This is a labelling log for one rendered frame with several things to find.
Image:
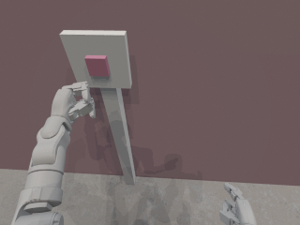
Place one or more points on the button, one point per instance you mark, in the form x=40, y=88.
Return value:
x=97, y=65

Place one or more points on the robot left forearm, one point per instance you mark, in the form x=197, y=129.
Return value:
x=42, y=189

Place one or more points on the panel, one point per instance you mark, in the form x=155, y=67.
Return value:
x=114, y=44

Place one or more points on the right robot hand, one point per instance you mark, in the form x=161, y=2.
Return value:
x=241, y=212

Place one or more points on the left robot hand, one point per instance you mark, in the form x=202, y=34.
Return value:
x=65, y=105

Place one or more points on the left robot upper arm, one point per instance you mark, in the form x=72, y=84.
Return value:
x=50, y=218

